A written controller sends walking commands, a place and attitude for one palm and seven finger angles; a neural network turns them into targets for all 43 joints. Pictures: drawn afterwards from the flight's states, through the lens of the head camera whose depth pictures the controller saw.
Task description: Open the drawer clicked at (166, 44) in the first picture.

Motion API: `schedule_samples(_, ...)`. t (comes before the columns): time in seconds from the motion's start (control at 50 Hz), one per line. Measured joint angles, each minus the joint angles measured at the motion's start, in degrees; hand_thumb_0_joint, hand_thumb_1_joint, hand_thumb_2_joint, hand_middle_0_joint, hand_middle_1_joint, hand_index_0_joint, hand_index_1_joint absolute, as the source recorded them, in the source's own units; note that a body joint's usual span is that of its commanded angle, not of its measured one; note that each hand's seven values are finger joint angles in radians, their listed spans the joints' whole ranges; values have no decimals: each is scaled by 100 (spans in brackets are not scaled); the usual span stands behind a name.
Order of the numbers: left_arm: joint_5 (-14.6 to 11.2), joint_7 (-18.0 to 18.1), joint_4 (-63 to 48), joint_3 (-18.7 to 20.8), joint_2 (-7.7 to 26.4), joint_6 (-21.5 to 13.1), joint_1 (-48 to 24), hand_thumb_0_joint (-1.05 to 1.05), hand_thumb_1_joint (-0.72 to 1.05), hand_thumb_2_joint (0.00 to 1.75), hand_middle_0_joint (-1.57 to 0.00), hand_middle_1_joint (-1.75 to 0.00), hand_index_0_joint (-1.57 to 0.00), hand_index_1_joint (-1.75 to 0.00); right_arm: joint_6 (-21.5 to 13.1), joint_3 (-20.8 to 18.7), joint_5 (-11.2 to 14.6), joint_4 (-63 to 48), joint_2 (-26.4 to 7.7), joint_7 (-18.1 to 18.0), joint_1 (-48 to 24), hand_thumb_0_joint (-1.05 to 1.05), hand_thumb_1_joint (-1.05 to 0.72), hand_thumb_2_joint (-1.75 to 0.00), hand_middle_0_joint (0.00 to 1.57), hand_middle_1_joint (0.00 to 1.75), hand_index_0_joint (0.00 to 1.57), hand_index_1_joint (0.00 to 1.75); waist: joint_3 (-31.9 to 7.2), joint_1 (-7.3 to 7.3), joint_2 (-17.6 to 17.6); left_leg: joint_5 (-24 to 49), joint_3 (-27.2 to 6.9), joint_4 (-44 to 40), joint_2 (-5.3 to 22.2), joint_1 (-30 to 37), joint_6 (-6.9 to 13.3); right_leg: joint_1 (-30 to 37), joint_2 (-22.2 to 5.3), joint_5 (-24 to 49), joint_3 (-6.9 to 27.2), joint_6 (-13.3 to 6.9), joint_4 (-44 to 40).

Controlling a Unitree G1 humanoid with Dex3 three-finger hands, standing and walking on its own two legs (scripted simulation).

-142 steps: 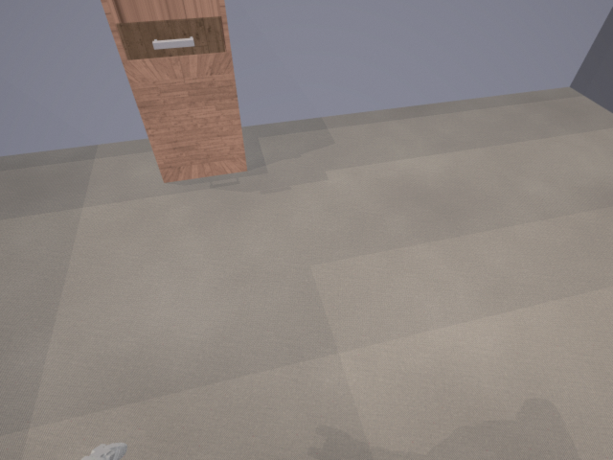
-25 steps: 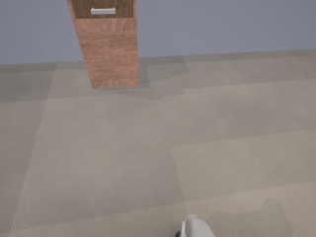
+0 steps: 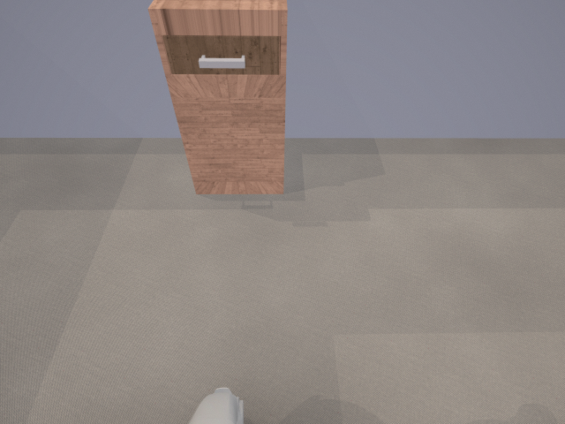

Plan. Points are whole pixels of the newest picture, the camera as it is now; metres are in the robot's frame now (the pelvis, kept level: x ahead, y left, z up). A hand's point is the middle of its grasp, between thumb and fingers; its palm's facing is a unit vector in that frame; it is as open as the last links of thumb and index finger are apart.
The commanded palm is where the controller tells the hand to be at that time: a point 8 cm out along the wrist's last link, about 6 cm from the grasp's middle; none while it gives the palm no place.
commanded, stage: walk to a spot facing it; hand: left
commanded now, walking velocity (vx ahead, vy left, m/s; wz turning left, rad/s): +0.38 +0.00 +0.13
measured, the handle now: (222, 60) +1.20 +0.30 -0.08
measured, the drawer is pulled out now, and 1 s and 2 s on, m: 0.00 0.00 0.00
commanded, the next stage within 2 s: turn to face it in 0.58 s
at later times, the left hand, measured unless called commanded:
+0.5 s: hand (171, 337) +0.29 +0.23 -0.17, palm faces +0.03 -0.99 -0.16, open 7.3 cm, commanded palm none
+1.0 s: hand (221, 260) +0.46 +0.17 -0.17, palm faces +0.02 -0.98 -0.21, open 7.1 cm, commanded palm none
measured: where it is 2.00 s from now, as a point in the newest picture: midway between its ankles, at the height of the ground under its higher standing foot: (288, 309)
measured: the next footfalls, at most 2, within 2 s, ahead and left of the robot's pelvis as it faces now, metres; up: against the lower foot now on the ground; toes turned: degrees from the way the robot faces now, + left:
left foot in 0.14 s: +0.21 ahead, +0.12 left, +0.00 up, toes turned +10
right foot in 0.72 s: +0.45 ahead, -0.11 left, +0.00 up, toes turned -13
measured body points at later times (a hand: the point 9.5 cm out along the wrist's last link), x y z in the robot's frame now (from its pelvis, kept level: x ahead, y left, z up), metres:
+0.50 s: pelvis +0.22 +0.05 +0.01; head +0.21 +0.07 +0.46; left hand +0.28 +0.29 -0.15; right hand +0.19 -0.19 -0.14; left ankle +0.17 +0.11 -0.74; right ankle +0.31 -0.12 -0.66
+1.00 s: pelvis +0.39 -0.01 +0.00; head +0.39 -0.01 +0.45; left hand +0.46 +0.23 -0.15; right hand +0.39 -0.23 -0.16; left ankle +0.42 +0.12 -0.70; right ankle +0.41 -0.11 -0.74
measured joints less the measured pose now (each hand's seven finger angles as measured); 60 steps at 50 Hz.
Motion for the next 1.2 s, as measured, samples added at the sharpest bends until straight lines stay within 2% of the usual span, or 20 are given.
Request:
schedule_samples(0.08, 1, 1, 79, -60, -114, 7, 311, 0, 92, 90, -20, -30, -20, -30, 9, 64, -4, 5, 47, 49, -284, 0, -91, -90, 20, 30, 20, 30, 139, 242, -47, -153, 253, -839, -210, 395, 129, 399, -53, -322, -60, 185, -61)
schedule_samples(0.12, -1, 1, 148, -77, -163, 31, 479, 0, 91, 90, -20, -30, -20, -30, -44, 99, -15, -20, 98, 41, -370, 0, -91, -90, 20, 30, 20, 30, 191, 298, -124, -294, 427, -1244, -413, 754, 249, 477, -178, -626, -61, 299, 235)
schedule_samples(0.14, -13, -4, 201, -82, -191, 56, 554, 0, 91, 90, -20, -30, -20, -30, -105, 110, -29, -39, 125, 28, -388, 0, -91, -90, 20, 30, 20, 30, 215, 282, -164, -200, 499, -1429, -511, 961, 411, 386, -284, -814, -47, 333, 686)
schedule_samples(0.18, -61, -34, 281, -93, -241, 163, 521, 1, 91, 90, -20, -30, -20, -30, -233, 123, -45, -86, 177, -14, -384, 0, -91, -90, 20, 30, 20, 30, 320, 243, -225, -480, 578, -1144, -596, 1065, 627, -284, -481, -850, 266, 283, 2517)
schedule_samples(0.22, -74, -48, 299, -79, -252, 241, 400, 1, 91, 90, -20, -30, -20, -30, -295, 134, -2, -54, 231, -72, -249, 0, -91, -90, 20, 30, 20, 30, 348, 211, -235, -740, 648, -1191, -637, 1387, 648, -1037, -505, -779, 651, 244, 4187)
schedule_samples(0.28, -25, -68, 180, 13, -198, 296, 92, 1, 91, 90, -20, -30, -20, -30, -400, -13, 103, -4, 254, -239, 55, -2, -94, -90, 20, 30, 21, 30, 279, 115, -279, -714, 723, -1726, -730, 1960, 562, -1958, -661, -287, 871, 286, 5024)
schedule_samples(0.38, 48, -86, -249, 136, -27, 377, -495, 1, 91, 90, -20, -30, -20, -30, -376, -2, 57, 258, 69, -264, 600, -3, -96, -90, 20, 30, 21, 30, 37, 66, -364, -668, 773, -2496, -843, 2673, 585, -2908, -918, 469, 956, 420, 4550)
schedule_samples(0.46, 58, -108, -460, 204, 134, 452, -871, 1, 93, 90, -20, -30, -20, -30, -332, 49, 62, 477, 112, -249, 1068, -2, -94, -90, 20, 30, 20, 30, -92, 16, -395, -731, 827, -2915, -892, 3133, 513, -3227, -989, 1000, 948, 507, 3983)
schedule_samples(0.56, 32, -169, -563, 209, 218, 516, -1213, 1, 93, 90, -20, -30, -20, -30, -315, 93, 28, 657, 223, -247, 1529, 0, -92, -90, 20, 30, 20, 30, -47, -169, -289, -965, 947, -3176, -868, 3610, 368, -3113, -925, 1187, 782, 466, 2890)
schedule_samples(0.66, 18, -179, -628, 153, 168, 490, -1500, 1, 92, 90, -20, -30, -20, -30, -270, 125, -32, 832, 308, -245, 1861, 0, -91, -90, 20, 30, 20, 30, 146, -416, -115, -1445, 1085, -3018, -718, 3936, 129, -2629, -655, 793, 578, 226, 1800)
schedule_samples(0.7, 26, -181, -680, 115, 138, 386, -1561, 1, 92, 90, -20, -30, -20, -30, -227, 140, -24, 930, 345, -239, 1998, 0, -91, -90, 20, 30, 20, 30, 205, -462, -38, -1802, 1092, -2568, -555, 3920, 8, -2255, -467, 777, 460, 102, 1349)
schedule_samples(0.72, 41, -177, -705, 99, 143, 286, -1567, 1, 91, 90, -20, -30, -20, -30, -197, 148, 1, 990, 388, -225, 2071, 0, -91, -90, 20, 30, 20, 30, 210, -450, -64, -1998, 1063, -2023, -472, 3760, -21, -2068, -436, 1172, 426, 26, 1154)
schedule_samples(0.74, 44, -151, -706, 102, 109, 181, -1592, 1, 91, 90, -20, -30, -20, -30, -147, 154, 39, 1041, 405, -213, 2050, 0, -91, -90, 20, 30, 20, 30, 258, -420, -35, -2072, 886, -1125, -377, 3428, -15, -2094, -399, 1168, 396, -26, 1352)
schedule_samples(0.78, -10, -107, -685, 50, 14, 70, -1589, 1, 91, 90, -20, -30, -20, -30, -54, 156, 105, 1053, 398, -225, 1920, 1, -91, -90, 20, 30, 21, 30, 349, -429, 29, -2223, 291, 731, -406, 2638, 23, -1957, -356, 680, 297, -75, 1586)
schedule_samples(0.8, -26, -85, -663, 20, -35, 61, -1555, 0, 91, 90, -20, -30, -20, -30, -23, 143, 120, 1030, 387, -236, 1837, 1, -91, -90, 20, 30, 21, 30, 351, -412, 41, -2161, 125, 1366, -434, 2288, 25, -1821, -342, 528, 258, -76, 1528)
schedule_samples(0.86, -96, 51, -604, 47, -142, 38, -1394, -1, 93, 90, -20, -30, -20, -30, 63, 109, 96, 863, 324, -262, 1471, 1, -91, -90, 20, 30, 20, 30, 286, -339, 54, -1792, -81, 2042, -394, 1403, -7, -1458, -303, 566, 180, 46, 1115)
schedule_samples(0.96, -25, 114, -470, 31, -11, 186, -1244, -2, 96, 90, -21, -30, -20, -30, 111, 80, 52, 457, 237, -256, 890, 1, -91, -90, 20, 30, 20, 30, 98, -337, 65, -1292, -83, 833, -216, 793, -146, -1103, -296, 609, -30, 24, 665)
schedule_samples(1.08, -11, 67, -356, 29, 6, 362, -998, -1, 94, 90, -21, -30, -20, -30, 138, 66, 21, 329, 72, -218, 617, 1, -94, -90, 20, 30, 20, 30, -59, -137, -20, -956, 131, -861, -248, 1345, -198, -933, -377, 285, -209, 212, 901)
schedule_samples(1.14, -36, 18, -296, 69, 58, 492, -799, 0, 93, 90, -20, -30, -20, -30, 51, 71, -26, 287, 103, -172, 673, 1, -93, -90, 20, 30, 20, 30, -144, -69, -233, -946, 221, -1118, -428, 1556, 218, -1071, -516, -398, -73, 319, 1486)
schedule_samples(1.2, 24, -40, -215, 76, 57, 587, -663, 0, 92, 90, -20, -30, -20, -30, -24, 103, -47, 206, 161, -202, 779, 1, -93, -90, 20, 30, 20, 30, -153, -86, -268, -877, 282, -1462, -533, 1777, 386, -1609, -457, -834, 335, 300, 2858)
